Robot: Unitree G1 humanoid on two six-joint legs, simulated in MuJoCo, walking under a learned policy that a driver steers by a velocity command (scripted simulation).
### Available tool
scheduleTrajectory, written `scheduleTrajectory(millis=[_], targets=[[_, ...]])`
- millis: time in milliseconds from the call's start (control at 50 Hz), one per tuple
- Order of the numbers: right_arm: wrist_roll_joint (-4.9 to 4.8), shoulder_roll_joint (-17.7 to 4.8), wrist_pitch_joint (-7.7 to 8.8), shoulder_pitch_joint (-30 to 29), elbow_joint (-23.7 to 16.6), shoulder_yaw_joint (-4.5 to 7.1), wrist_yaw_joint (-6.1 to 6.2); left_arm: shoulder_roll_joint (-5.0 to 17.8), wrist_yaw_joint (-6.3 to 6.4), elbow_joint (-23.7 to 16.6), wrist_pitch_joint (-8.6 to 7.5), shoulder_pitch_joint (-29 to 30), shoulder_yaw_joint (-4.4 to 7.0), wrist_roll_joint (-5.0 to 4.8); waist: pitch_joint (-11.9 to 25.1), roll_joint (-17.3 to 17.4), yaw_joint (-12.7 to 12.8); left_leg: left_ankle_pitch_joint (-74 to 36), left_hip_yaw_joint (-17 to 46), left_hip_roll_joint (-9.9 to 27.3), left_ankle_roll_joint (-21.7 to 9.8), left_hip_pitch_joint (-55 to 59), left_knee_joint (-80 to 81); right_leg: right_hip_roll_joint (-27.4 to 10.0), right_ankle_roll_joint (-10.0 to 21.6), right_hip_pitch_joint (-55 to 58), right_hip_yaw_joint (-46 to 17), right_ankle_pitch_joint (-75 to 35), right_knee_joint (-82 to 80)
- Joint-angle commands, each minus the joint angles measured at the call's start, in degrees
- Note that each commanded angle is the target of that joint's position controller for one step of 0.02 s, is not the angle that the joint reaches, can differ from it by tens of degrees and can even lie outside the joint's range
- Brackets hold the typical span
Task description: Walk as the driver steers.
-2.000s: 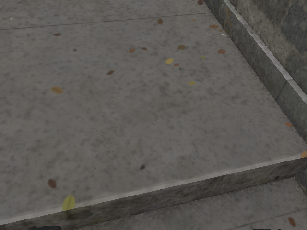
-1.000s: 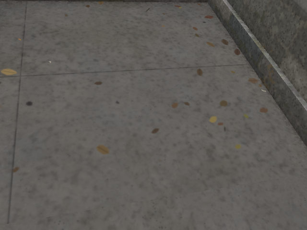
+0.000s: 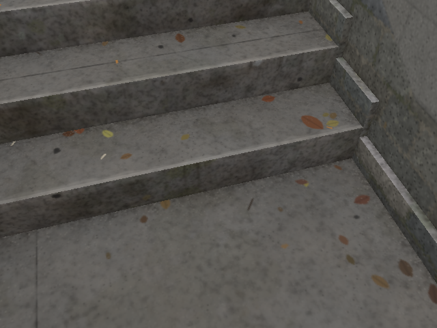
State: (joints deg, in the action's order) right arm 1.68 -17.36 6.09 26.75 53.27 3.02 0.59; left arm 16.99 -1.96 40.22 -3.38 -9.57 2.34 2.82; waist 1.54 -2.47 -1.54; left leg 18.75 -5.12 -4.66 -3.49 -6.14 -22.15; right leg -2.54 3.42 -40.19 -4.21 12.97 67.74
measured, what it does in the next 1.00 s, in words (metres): walks ahead: right foot, then left foot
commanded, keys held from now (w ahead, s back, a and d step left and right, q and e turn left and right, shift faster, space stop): w+shift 0.16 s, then shift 0.84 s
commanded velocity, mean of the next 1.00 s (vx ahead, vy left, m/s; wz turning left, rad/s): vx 0.39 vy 0.00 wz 0.00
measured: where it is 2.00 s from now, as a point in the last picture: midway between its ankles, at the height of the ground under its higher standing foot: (228, 288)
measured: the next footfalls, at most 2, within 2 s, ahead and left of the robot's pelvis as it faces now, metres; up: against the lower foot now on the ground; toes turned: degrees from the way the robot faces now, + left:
right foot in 0.20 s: +0.42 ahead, -0.09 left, +0.00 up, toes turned -3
left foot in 0.58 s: +0.73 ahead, +0.08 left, +0.00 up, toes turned -3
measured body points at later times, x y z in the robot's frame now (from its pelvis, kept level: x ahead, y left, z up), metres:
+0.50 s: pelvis +0.45 -0.02 +0.01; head +0.49 -0.02 +0.46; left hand +0.42 +0.24 -0.12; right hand +0.63 -0.25 -0.10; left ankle +0.63 +0.11 -0.69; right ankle +0.38 -0.09 -0.73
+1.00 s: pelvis +0.58 +0.00 +0.00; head +0.58 -0.01 +0.45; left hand +0.65 +0.24 -0.14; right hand +0.64 -0.25 -0.14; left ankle +0.69 +0.08 -0.73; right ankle +0.58 -0.12 -0.73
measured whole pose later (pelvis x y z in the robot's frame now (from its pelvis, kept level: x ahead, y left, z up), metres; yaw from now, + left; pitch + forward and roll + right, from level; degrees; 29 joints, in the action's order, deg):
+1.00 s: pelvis +0.58 +0.00 +0.00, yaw -1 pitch -1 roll +0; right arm 0.5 -12.2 0.9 13.0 56.1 0.4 1.4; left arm 11.8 1.8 59.1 0.2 -13.0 -0.5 1.0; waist 0.5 1.6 -1.0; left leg 4.0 -0.8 -2.8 -2.3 -18.8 -22.1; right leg 0.9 0.0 -11.4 -1.8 15.2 27.3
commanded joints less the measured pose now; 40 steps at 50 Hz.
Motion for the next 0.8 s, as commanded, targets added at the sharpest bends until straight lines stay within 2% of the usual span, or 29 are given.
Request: scheduleTrajectory(millis=[20,40,80,100,120,140,160,180,200,220,240,260,280,320,340,380,420,440,500,540,580,600,620,640,660,680,700,720,800], targets=[[-0.94,-2.49,2.01,-7.33,-3.82,-0.36,-0.74,1.28,-1.60,-6.16,-0.01,3.90,-1.15,-0.50,-8.97,6.64,5.24,-20.65,7.42,10.66,-5.84,-10.79,16.80,-2.39,-0.52,3.27,3.32,-10.75,-18.32],[-2.16,-3.42,2.44,-5.50,-3.62,-0.19,-0.86,0.50,-1.85,-6.79,-0.35,6.38,-1.47,-0.96,-10.01,6.46,4.17,-24.86,7.16,11.99,-6.27,-13.22,20.96,-1.52,0.07,8.78,5.71,-15.09,-22.65],[-3.10,-6.19,2.82,-3.87,-2.68,0.07,-1.31,0.38,-1.48,-7.05,-0.25,8.54,-1.61,-1.61,-8.90,3.25,3.48,-37.25,5.14,13.37,-6.33,-7.08,23.77,0.45,1.49,12.17,8.09,-18.86,-26.36],[-2.83,-7.61,2.84,-2.54,-2.13,0.17,-1.33,0.69,-1.23,-7.56,-0.48,9.18,-1.78,-1.80,-9.92,4.31,3.57,-48.00,4.32,14.76,-5.95,-2.73,20.75,1.08,2.67,12.15,8.83,-17.49,-29.32],[-2.59,-8.86,2.69,-1.02,-1.56,0.31,-0.98,1.32,-0.82,-7.31,-0.67,8.40,-1.71,-1.23,-7.89,5.30,4.14,-62.15,3.73,15.38,-5.54,2.87,16.86,3.65,3.50,14.03,10.17,-14.52,-30.38],[-2.26,-10.49,2.13,-0.33,-1.79,0.70,-0.56,2.48,-0.26,-5.60,-0.68,5.29,-1.08,-0.92,-4.28,7.54,5.44,-71.92,2.85,15.45,-5.12,7.39,10.56,6.09,4.03,17.70,11.58,-11.94,-30.54],[-1.11,-12.00,1.16,-0.21,-1.77,1.21,-0.19,4.93,0.28,-3.65,-0.69,-1.78,-0.11,-0.88,0.88,8.50,8.96,-76.74,2.39,15.61,-4.56,8.96,0.01,7.92,5.04,25.95,10.85,-8.41,-31.17],[-0.36,-12.77,-0.09,-1.70,-1.70,1.53,0.51,7.07,1.18,0.79,-0.81,-14.22,0.86,-0.28,6.42,7.53,14.69,-75.14,1.09,13.62,-2.97,6.09,-16.79,8.34,5.90,38.80,10.67,-9.05,-35.17],[-0.31,-9.61,-0.34,0.20,-2.59,0.72,0.66,10.52,2.45,2.74,-1.05,-22.23,2.02,0.71,11.93,4.96,15.99,-55.54,2.07,9.97,-2.30,-4.24,-36.84,-1.21,7.65,51.89,0.87,-5.45,-32.87],[-2.99,-0.82,-0.14,9.74,-4.23,-0.84,-0.64,15.70,2.82,1.75,-1.05,-19.79,3.09,1.67,22.22,-17.15,6.71,8.39,4.93,-3.29,1.08,-24.07,-68.15,-21.40,17.46,67.98,-33.69,-21.02,-37.95],[-2.12,-6.26,0.12,5.45,-4.52,0.00,-0.12,13.01,2.19,1.05,-0.90,-17.69,3.27,-0.11,23.53,-4.64,9.02,8.09,12.28,-2.45,-0.49,-30.98,-71.16,-20.15,19.00,66.23,-38.83,-31.37,-42.74],[-2.08,-4.83,0.21,-2.00,-6.45,-0.47,-0.06,10.13,2.33,2.18,-1.57,-13.20,2.51,-0.97,12.32,-0.38,6.61,3.98,12.09,1.95,-0.45,-33.78,-66.74,-18.05,17.48,57.23,-26.93,-38.44,-42.83],[-1.32,-2.85,0.16,-4.96,-7.71,-1.13,-0.08,6.54,2.09,3.95,-2.04,-11.43,1.85,-1.11,4.34,3.73,4.52,2.75,10.95,4.25,-0.19,-33.47,-59.91,-15.53,15.00,47.44,-19.82,-44.37,-44.32],[-0.12,-1.38,-1.66,-4.96,-7.58,-1.51,-0.66,-0.13,1.57,5.60,-3.14,-12.15,-0.10,-1.32,0.86,2.33,1.61,3.41,10.80,5.45,0.59,-29.04,-53.29,-12.34,11.47,37.78,-11.10,-53.18,-46.62],[0.34,-0.42,-2.58,-4.27,-7.61,-1.44,-1.14,-0.45,1.35,6.12,-3.28,-11.87,-0.39,-1.56,1.08,1.40,0.24,3.27,10.22,5.65,1.13,-26.75,-49.75,-11.75,10.61,35.32,-8.40,-54.32,-48.43],[0.93,0.93,-2.88,-5.79,-8.77,-1.68,-1.74,2.02,1.10,6.90,-3.84,-11.05,0.01,-2.31,-0.21,0.26,-1.54,0.42,8.27,5.21,1.75,-24.32,-40.30,-9.37,9.31,30.60,-2.99,-59.09,-50.93],[0.80,2.41,-2.55,-9.64,-10.36,-2.56,-2.12,3.34,0.80,6.84,-3.58,-6.57,0.19,-2.75,-1.78,-2.20,-3.08,-8.73,3.98,4.76,1.89,-18.50,-24.40,-3.46,6.86,24.54,4.69,-55.92,-52.88],[0.15,2.71,-2.14,-12.05,-10.53,-2.97,-2.04,3.11,0.90,7.18,-3.78,-6.74,0.29,-2.81,-1.24,-3.83,-1.56,-15.68,2.45,3.72,1.76,-16.12,-17.35,-1.36,6.22,24.61,6.35,-50.10,-53.80],[0.15,1.06,-1.71,-13.50,-9.63,-2.63,-1.58,4.09,0.97,9.14,-4.41,-9.45,0.74,-3.40,0.68,-3.33,-0.21,-29.54,3.20,3.27,0.86,-9.81,-10.04,-2.95,4.26,27.86,5.23,-39.75,-52.04],[1.36,-0.97,-1.22,-12.66,-8.65,-1.97,-0.74,5.21,1.65,10.45,-4.28,-8.79,1.11,-3.33,-0.09,-1.76,-1.24,-27.71,3.98,3.31,-0.74,-7.50,-8.48,-5.03,3.39,30.08,3.81,-41.29,-47.66],[2.66,-2.94,0.10,-6.31,-5.22,-1.08,-0.05,5.57,2.63,11.88,-3.34,-9.91,1.01,-3.21,0.16,1.37,-3.37,-30.56,4.35,3.14,-1.76,-2.71,-4.15,-2.55,1.31,32.30,4.64,-38.57,-35.60],[2.48,-5.89,1.08,-3.31,-4.10,-0.41,0.24,6.22,3.01,11.96,-2.76,-12.77,1.13,-2.72,2.26,4.98,-2.84,-57.32,9.05,9.78,-2.63,2.16,-6.53,1.22,0.14,30.19,6.87,-24.13,-25.86],[2.54,-8.45,0.57,-2.69,-4.73,0.31,0.42,-1.28,3.27,13.93,-1.80,-25.67,-0.50,-4.68,13.24,18.50,0.98,-90.24,23.67,25.88,-14.62,15.97,-11.04,7.62,-1.59,21.86,8.01,12.23,-5.54],[-0.11,-4.04,-0.20,-2.78,-5.01,-1.12,0.20,-0.11,3.49,15.22,-0.49,-25.69,-0.51,-4.91,21.39,15.62,0.41,-90.21,32.34,28.23,-18.36,17.71,-7.61,9.44,-2.35,20.27,1.82,23.69,0.68],[-1.29,-2.31,-0.66,-6.99,-5.84,-1.50,0.28,2.02,3.38,14.79,0.42,-21.03,-0.14,-3.62,17.50,9.24,1.27,-76.10,29.08,25.80,-17.08,12.23,-4.15,6.99,-2.61,19.55,-0.88,21.03,0.64],[-1.14,-0.41,-1.28,-12.64,-6.35,-2.07,0.88,1.90,3.24,14.20,0.95,-15.65,-0.36,-2.80,12.19,5.66,2.17,-59.39,26.33,23.38,-15.09,5.89,-0.94,5.27,-2.93,18.51,-0.71,19.15,-2.10],[-0.99,1.31,-1.43,-12.47,-5.64,-2.93,1.25,1.89,3.24,13.52,1.58,-10.93,-0.23,-1.55,6.47,4.99,1.62,-59.94,22.79,20.82,-12.24,-1.33,0.66,4.20,-2.92,20.69,-0.83,17.37,-6.84],[-1.12,1.51,-1.57,-12.89,-4.65,-3.08,1.79,1.17,3.20,13.74,2.47,-11.02,-0.40,-0.66,5.76,7.43,3.23,-56.85,19.95,19.27,-10.65,-4.59,2.01,3.36,-3.03,23.77,-0.91,15.55,-11.32],[-0.05,-0.96,-2.64,-13.40,-2.77,-2.39,1.87,-0.35,3.83,16.61,4.88,-11.41,-1.14,-1.57,6.92,9.06,3.70,-34.53,17.64,16.40,-8.57,-7.76,4.96,4.24,-3.07,29.37,2.41,14.84,-24.68]])
Keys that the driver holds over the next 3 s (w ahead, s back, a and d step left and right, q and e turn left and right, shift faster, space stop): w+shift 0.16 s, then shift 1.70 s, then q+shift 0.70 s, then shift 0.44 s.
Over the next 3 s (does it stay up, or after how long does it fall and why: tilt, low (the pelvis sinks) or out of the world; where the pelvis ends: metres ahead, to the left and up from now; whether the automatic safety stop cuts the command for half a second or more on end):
stays up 0.72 0.01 0.01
